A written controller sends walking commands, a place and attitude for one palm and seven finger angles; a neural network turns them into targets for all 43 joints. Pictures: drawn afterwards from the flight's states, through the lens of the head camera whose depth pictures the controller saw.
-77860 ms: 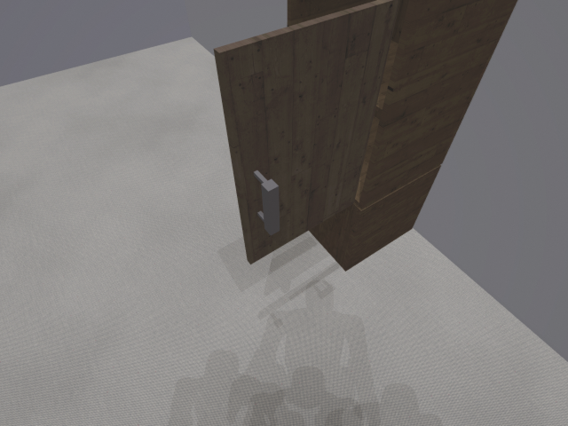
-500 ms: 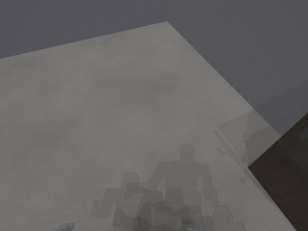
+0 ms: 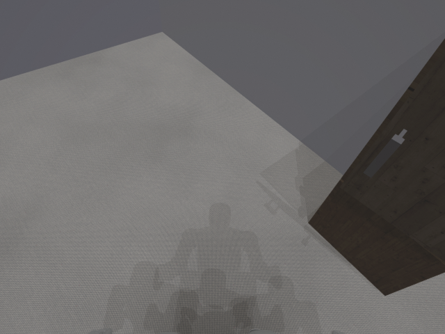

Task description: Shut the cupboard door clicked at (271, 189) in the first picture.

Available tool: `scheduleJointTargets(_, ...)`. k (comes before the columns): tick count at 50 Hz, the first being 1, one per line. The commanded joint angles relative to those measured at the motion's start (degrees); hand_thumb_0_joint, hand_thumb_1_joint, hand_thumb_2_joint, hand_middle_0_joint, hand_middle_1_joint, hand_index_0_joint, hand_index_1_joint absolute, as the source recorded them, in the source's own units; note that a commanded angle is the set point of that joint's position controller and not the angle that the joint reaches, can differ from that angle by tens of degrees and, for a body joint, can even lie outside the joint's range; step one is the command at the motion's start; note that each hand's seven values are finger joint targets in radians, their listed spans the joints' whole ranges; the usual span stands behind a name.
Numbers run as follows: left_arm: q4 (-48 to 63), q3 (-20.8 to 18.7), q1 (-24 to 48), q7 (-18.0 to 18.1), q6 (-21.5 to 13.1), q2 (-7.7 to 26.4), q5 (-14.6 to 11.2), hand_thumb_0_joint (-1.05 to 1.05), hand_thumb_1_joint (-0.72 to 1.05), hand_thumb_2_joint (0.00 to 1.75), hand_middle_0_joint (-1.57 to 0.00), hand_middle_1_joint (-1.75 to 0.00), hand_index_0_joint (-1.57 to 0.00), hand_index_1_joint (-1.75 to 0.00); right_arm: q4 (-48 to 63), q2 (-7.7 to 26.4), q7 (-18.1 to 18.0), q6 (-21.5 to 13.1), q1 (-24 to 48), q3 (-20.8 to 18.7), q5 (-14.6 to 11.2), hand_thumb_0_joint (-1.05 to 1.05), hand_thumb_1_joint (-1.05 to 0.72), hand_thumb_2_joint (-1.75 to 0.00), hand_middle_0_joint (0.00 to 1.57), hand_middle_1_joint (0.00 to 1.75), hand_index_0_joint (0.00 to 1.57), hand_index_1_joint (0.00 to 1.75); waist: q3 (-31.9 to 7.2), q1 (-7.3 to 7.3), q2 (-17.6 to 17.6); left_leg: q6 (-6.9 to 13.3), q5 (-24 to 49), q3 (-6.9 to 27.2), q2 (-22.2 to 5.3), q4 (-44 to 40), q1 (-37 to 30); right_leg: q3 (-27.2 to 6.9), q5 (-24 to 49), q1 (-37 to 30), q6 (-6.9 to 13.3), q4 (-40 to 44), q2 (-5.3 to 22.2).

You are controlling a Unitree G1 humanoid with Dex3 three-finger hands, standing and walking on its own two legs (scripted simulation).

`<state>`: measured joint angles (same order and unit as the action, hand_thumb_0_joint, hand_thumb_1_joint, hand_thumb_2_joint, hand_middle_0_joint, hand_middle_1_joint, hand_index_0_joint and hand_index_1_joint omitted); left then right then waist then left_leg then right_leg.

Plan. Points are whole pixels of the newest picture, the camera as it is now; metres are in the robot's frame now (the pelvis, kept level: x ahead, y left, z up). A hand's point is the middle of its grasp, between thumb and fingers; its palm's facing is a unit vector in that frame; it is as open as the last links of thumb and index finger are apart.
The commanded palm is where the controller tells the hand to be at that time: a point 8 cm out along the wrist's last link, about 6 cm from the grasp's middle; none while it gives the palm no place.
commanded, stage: turn to face it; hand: left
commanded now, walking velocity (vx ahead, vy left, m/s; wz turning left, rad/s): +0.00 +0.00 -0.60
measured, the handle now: (385, 153) +0.60 -0.43 -0.08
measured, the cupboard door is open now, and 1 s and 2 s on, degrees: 6 6 6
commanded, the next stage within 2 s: take the last steps up to it in 1.04 s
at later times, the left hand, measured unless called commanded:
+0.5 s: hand (155, 329) +0.14 +0.13 -0.14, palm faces -0.26 -0.92 -0.28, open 7.3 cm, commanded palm none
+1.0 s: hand (170, 281) +0.23 +0.12 -0.15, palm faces -0.50 -0.83 -0.24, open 7.4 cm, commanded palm none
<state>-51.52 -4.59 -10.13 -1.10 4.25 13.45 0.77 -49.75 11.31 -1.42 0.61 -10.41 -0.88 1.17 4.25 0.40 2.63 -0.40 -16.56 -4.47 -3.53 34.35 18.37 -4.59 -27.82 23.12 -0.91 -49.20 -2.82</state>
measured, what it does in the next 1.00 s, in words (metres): steps on the spot, turning right: right foot, then left foot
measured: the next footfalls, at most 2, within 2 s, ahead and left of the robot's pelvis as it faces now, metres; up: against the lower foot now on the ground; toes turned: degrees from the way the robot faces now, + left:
right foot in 0.30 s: +0.01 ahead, -0.14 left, +0.00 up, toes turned -16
left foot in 0.74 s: +0.14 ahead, +0.07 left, +0.00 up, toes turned -23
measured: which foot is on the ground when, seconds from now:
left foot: down 0.00-0.30, up 0.32-0.72, down 0.74-1.00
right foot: up 0.00-0.28, down 0.30-0.74, up 0.76-1.00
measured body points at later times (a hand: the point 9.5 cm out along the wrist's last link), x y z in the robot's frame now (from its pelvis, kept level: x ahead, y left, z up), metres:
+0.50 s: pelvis +0.01 -0.04 +0.01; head +0.05 -0.08 +0.45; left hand +0.16 +0.18 -0.12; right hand +0.01 -0.32 -0.14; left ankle +0.04 +0.11 -0.65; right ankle -0.03 -0.13 -0.73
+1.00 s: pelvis +0.04 -0.02 +0.01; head +0.09 -0.03 +0.46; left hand +0.26 +0.17 -0.13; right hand -0.03 -0.26 -0.13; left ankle +0.10 +0.09 -0.73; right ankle -0.06 -0.11 -0.67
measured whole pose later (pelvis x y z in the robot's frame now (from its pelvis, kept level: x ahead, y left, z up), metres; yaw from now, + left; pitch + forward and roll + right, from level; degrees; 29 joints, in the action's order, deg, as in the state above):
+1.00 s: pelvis +0.04 -0.02 +0.01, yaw -33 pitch +1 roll -2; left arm -51.5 -5.3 -9.5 -1.9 4.1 15.4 0.9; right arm -50.8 11.4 -1.8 1.0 -12.6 -0.5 1.7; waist 4.8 0.2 0.0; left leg -0.5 -15.3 -8.2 -6.3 28.1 13.9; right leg 0.6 -26.1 24.1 -2.6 -54.7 0.7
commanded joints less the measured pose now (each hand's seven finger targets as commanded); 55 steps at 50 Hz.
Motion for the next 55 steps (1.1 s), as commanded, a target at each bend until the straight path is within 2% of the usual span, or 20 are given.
scheduleJointTargets(1, 5.2, -2.5, 1.0, -0.9, -1.1, 6.3, 0.7, 0.00, 0.90, 0.90, -0.20, -0.30, -0.20, -0.30, 4.9, 11.9, -1.3, -0.8, -0.6, -2.9, 0.9, 0.00, -0.90, -0.90, 0.20, 0.30, 0.20, 0.30, -3.3, 0.10, -13.3, 7.2, 13.3, 12.5, -16.9, -18.2, -5.9, 2.3, 0.3, 8.4, -1.6, -19.3, 3.6)
scheduleJointTargets(10, 6.6, -0.8, 3.8, -1.5, -1.6, 2.9, 0.2, 0.00, 0.90, 0.90, -0.20, -0.30, -0.20, -0.30, 2.0, 13.2, -0.5, -0.2, -5.0, -4.6, 0.7, 0.00, -0.90, -0.90, 0.20, 0.30, 0.20, 0.30, -7.3, -2.83, -15.8, 7.1, 25.2, 0.7, -16.9, -9.9, -14.1, 10.2, 2.0, 0.6, -1.3, 5.4, 3.1)
scheduleJointTargets(13, 4.8, -1.3, -2.2, -1.2, -2.3, 4.8, 0.3, 0.00, 0.90, 0.90, -0.20, -0.30, -0.20, -0.30, 2.2, 13.8, 0.0, 0.1, -2.6, -5.1, 0.2, 0.00, -0.90, -0.90, 0.20, 0.30, 0.20, 0.30, -9.5, 0.72, -12.3, 2.7, 20.1, -3.5, -15.1, -0.9, -8.4, 11.0, 16.0, -11.8, 0.4, 21.5, 2.4)
scheduleJointTargets(14, 3.5, -2.0, -6.2, -0.7, -2.9, 8.8, 0.7, 0.00, 0.90, 0.90, -0.20, -0.30, -0.20, -0.30, 2.9, 11.7, 0.3, 0.1, -1.9, -4.9, -0.4, 0.00, -0.90, -0.90, 0.20, 0.30, 0.20, 0.30, -10.7, 2.68, -3.1, -0.6, 10.3, -5.8, -11.4, 7.4, -1.6, 3.4, 25.0, -19.8, 2.4, 27.5, 8.3)
scheduleJointTargets(15, 2.5, -3.3, -8.8, 0.2, -3.5, 15.3, 1.2, 0.00, 0.90, 0.90, -0.20, -0.30, -0.20, -0.30, 6.0, 6.8, 0.6, 0.3, 1.4, -3.6, -0.5, 0.00, -0.90, -0.90, 0.20, 0.30, 0.20, 0.30, -8.6, 4.76, 15.8, -3.9, -19.5, -7.4, -2.3, 20.5, 15.4, -17.5, 43.4, -25.8, 8.7, 29.3, 22.3)
scheduleJointTargets(16, 1.9, -3.2, -10.9, 1.0, -3.3, 16.3, 0.3, 0.00, 0.90, 0.90, -0.20, -0.30, -0.20, -0.30, 6.9, 8.5, 0.0, 1.1, 3.2, -3.2, -0.4, 0.00, -0.90, -0.90, 0.20, 0.30, 0.20, 0.30, -8.9, 5.48, 14.3, -3.6, -21.6, 0.8, -1.6, 29.4, 17.1, -20.0, 48.8, -22.3, 13.7, 29.1, 26.2)
scheduleJointTargets(17, 2.2, -3.1, -9.8, 1.5, -3.0, 14.7, 0.3, 0.00, 0.90, 0.90, -0.20, -0.30, -0.20, -0.30, 6.8, 8.2, -0.1, 1.3, 4.3, -3.3, -0.3, 0.00, -0.90, -0.90, 0.20, 0.30, 0.20, 0.30, -5.9, 4.47, 8.5, -3.4, -18.2, 3.6, -2.6, 32.5, 19.4, -16.6, 49.7, -21.3, 14.1, 28.6, 24.3)
scheduleJointTargets(18, 2.7, -3.1, -6.4, 2.0, -3.3, 13.0, 0.5, 0.00, 0.90, 0.90, -0.20, -0.30, -0.20, -0.30, 5.6, 7.6, -0.5, 1.2, 3.1, -3.3, -0.3, 0.00, -0.90, -0.90, 0.20, 0.30, 0.20, 0.30, -7.1, 2.66, 13.8, -3.8, -15.5, 4.8, -3.1, 33.5, 21.7, -16.7, 49.0, -23.5, 13.7, 27.5, 21.3)
scheduleJointTargets(22, 4.6, -1.8, -1.0, 2.1, -3.6, 9.7, 0.3, 0.00, 0.90, 0.90, -0.20, -0.30, -0.20, -0.30, 3.1, 8.1, 0.3, 1.4, 0.7, -3.2, -0.4, 0.00, -0.90, -0.90, 0.20, 0.30, 0.20, 0.30, -8.7, -0.16, 5.5, -5.0, -5.7, 4.2, -2.2, 29.6, 15.0, -7.6, 46.5, -19.7, 11.0, 25.8, 15.4)
scheduleJointTargets(30, 3.8, -2.3, -3.3, 1.7, -3.4, 10.9, 0.7, 0.00, 0.90, 0.90, -0.20, -0.30, -0.20, -0.30, 5.1, 7.3, 0.1, 1.1, 4.3, -3.2, -0.6, 0.00, -0.90, -0.90, 0.20, 0.30, 0.20, 0.30, -6.4, 1.20, 5.4, -4.8, -7.4, 4.4, 0.9, 15.1, 10.8, -15.5, 40.9, -16.4, 12.6, 26.3, 14.9)
scheduleJointTargets(34, 4.2, -2.5, 0.4, 1.8, -2.8, 11.0, 0.5, 0.00, 0.90, 0.90, -0.20, -0.30, -0.20, -0.30, 3.6, 7.2, -0.4, 0.1, -1.8, -2.9, -1.0, 0.00, -0.90, -0.90, 0.20, 0.30, 0.20, 0.30, -8.0, -1.76, 5.7, -3.7, 0.1, 4.2, 2.2, -2.8, -2.0, -16.3, 39.6, -11.0, 9.2, 21.3, 12.3)
scheduleJointTargets(35, 4.5, -2.2, 1.1, 1.7, -2.6, 9.8, 0.0, 0.00, 0.90, 0.90, -0.20, -0.30, -0.20, -0.30, 2.7, 8.4, -0.6, -0.3, -4.0, -3.1, -1.0, 0.00, -0.90, -0.90, 0.20, 0.30, 0.20, 0.30, -8.3, -2.78, 3.0, -3.3, 6.1, 4.4, 1.1, -10.0, -10.1, -14.1, 33.4, -5.1, 6.5, 18.8, 9.3)
scheduleJointTargets(37, 5.5, -0.9, -1.6, 0.9, -2.5, 4.7, -0.5, 0.00, 0.90, 0.90, -0.20, -0.30, -0.20, -0.30, 3.0, 16.5, -0.7, -0.8, -6.9, -4.3, 0.0, 0.00, -0.90, -0.90, 0.20, 0.30, 0.20, 0.30, -10.3, -2.67, -21.8, 5.3, 21.0, 24.8, -20.9, -17.0, -18.0, 0.4, -6.2, 7.2, 0.4, -1.4, -1.7)
scheduleJointTargets(38, 5.8, -1.3, -0.7, 0.9, -2.2, 6.3, 0.0, 0.00, 0.90, 0.90, -0.20, -0.30, -0.20, -0.30, 3.6, 16.1, -0.9, -0.4, -6.5, -3.9, 0.7, 0.00, -0.90, -0.90, 0.20, 0.30, 0.20, 0.30, -7.9, -2.89, -17.0, 9.4, 21.2, 24.7, -23.4, -17.0, -11.6, 0.0, -8.5, 5.9, 0.2, -10.7, 0.4)
scheduleJointTargets(41, 3.9, -2.2, -1.0, -0.3, -1.4, 7.0, 0.6, 0.00, 0.90, 0.90, -0.20, -0.30, -0.20, -0.30, 5.2, 12.1, -1.4, -0.6, -0.3, -2.7, 0.9, 0.00, -0.90, -0.90, 0.20, 0.30, 0.20, 0.30, -3.9, -0.03, -14.1, 8.4, 19.7, 14.8, -16.7, -17.1, -6.6, 1.1, -1.1, 7.3, -1.4, -19.1, 2.9)
scheduleJointTargets(44, 3.8, -1.4, -0.9, -0.7, -1.2, 4.9, 0.3, 0.00, 0.90, 0.90, -0.20, -0.30, -0.20, -0.30, 4.0, 11.3, -1.4, -0.6, -1.7, -2.6, 0.8, 0.00, -0.90, -0.90, 0.20, 0.30, 0.20, 0.30, -5.7, -0.15, -12.6, 7.8, 26.2, 7.4, -14.0, -14.5, -11.6, 3.8, 1.8, 7.4, -1.9, -14.8, 3.4)
scheduleJointTargets(50, 4.5, -0.1, 2.9, -0.6, -1.7, 2.6, 0.3, 0.00, 0.90, 0.90, -0.20, -0.30, -0.20, -0.30, 0.3, 12.4, -0.7, -0.3, -6.8, -3.6, 0.8, 0.00, -0.90, -0.90, 0.20, 0.30, 0.20, 0.30, -7.7, -2.87, -15.2, 8.2, 31.5, 4.1, -14.8, -10.9, -14.5, 8.6, 1.7, 0.6, -1.0, 3.2, 2.8)
scheduleJointTargets(53, 3.0, -0.1, -0.6, -0.4, -2.3, 3.2, 0.2, 0.00, 0.90, 0.90, -0.20, -0.30, -0.20, -0.30, -0.4, 13.0, -0.4, -0.1, -5.7, -4.0, 0.4, 0.00, -0.90, -0.90, 0.20, 0.30, 0.20, 0.30, -8.6, -0.57, -14.2, 5.7, 27.8, 2.6, -13.8, -6.6, -10.5, 9.6, 11.7, -9.3, 0.2, 17.9, 2.0)
scheduleJointTargets(54, 1.9, -0.4, -4.3, -0.2, -2.6, 4.8, 0.3, 0.00, 0.90, 0.90, -0.20, -0.30, -0.20, -0.30, -0.4, 12.4, -0.2, 0.0, -4.4, -4.1, 0.0, 0.00, -0.90, -0.90, 0.20, 0.30, 0.20, 0.30, -9.7, 1.21, -10.4, 3.1, 20.9, 0.2, -11.9, -2.5, -7.1, 7.9, 19.6, -15.4, 0.8, 24.8, 3.2)
scheduleJointTargets(55, 0.8, -1.1, -6.9, 0.5, -3.4, 9.2, 0.9, 0.00, 0.90, 0.90, -0.20, -0.30, -0.20, -0.30, 0.4, 9.4, 0.0, 0.1, -4.4, -3.8, -0.7, 0.00, -0.90, -0.90, 0.20, 0.30, 0.20, 0.30, -11.1, 2.17, 1.1, -0.4, 7.4, -3.6, -7.0, 5.8, 1.0, -3.1, 30.8, -22.9, 3.6, 28.9, 12.3)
